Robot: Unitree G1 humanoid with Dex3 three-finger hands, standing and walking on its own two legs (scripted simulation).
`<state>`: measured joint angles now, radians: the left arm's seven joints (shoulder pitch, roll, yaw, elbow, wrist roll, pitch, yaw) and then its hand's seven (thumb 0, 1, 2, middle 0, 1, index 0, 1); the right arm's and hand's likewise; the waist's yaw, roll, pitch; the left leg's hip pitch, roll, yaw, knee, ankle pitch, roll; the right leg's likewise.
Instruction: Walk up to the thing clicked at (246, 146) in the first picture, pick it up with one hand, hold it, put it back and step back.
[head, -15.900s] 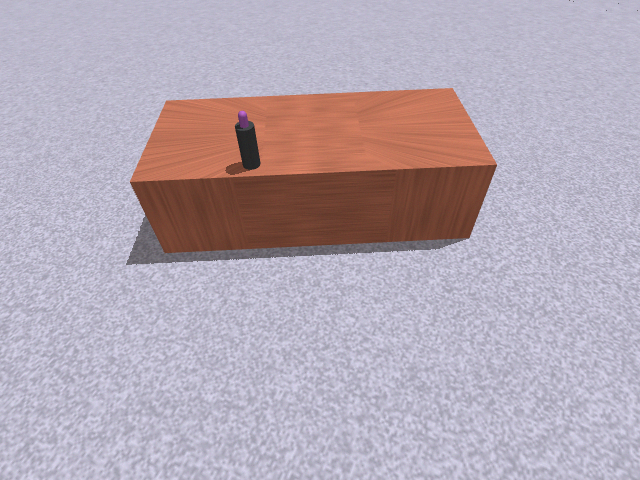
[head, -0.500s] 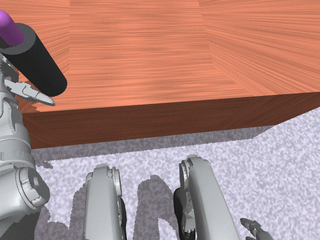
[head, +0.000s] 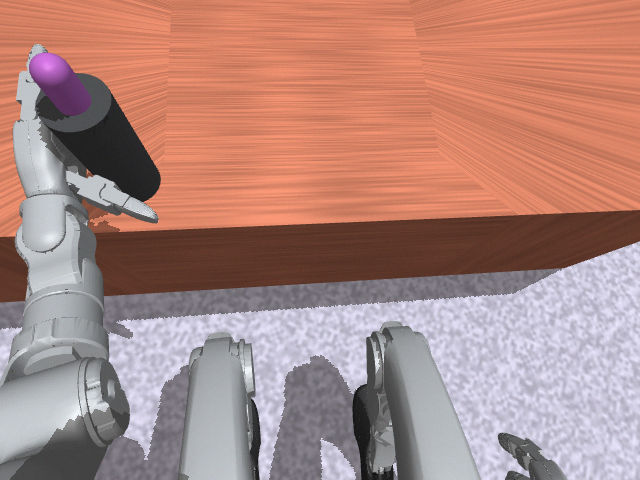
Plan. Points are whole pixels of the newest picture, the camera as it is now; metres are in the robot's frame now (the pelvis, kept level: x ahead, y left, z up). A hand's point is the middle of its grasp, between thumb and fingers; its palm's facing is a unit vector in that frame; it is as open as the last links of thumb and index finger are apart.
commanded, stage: close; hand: left
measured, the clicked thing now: (99, 135) +0.50 +0.24 +0.02
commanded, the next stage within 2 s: settle in 0.92 s
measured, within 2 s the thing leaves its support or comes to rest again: leaves its support in 1.46 s
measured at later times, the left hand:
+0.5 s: hand (122, 158) +0.49 +0.23 +0.00, palm faces +0.17 -0.98 -0.02, open 14.6 cm
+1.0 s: hand (124, 160) +0.49 +0.23 -0.01, palm faces +0.15 -0.99 -0.04, open 8.9 cm
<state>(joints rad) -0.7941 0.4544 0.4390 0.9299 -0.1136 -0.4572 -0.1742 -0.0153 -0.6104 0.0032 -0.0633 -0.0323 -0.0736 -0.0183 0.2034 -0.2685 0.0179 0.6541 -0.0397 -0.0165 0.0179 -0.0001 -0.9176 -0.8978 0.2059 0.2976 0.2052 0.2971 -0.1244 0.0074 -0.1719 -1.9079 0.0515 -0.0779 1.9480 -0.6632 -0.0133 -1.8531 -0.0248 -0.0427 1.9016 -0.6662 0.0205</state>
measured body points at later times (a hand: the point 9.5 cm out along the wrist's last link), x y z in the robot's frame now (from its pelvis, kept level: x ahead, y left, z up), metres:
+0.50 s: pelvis +0.00 +0.00 +0.00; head +0.20 +0.04 +0.40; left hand +0.47 +0.28 +0.00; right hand +0.11 -0.26 -0.13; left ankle +0.07 +0.13 -0.44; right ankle +0.08 -0.13 -0.44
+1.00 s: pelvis -0.01 +0.00 -0.02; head +0.20 +0.04 +0.38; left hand +0.48 +0.28 -0.01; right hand +0.10 -0.27 -0.15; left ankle +0.07 +0.13 -0.44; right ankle +0.08 -0.13 -0.44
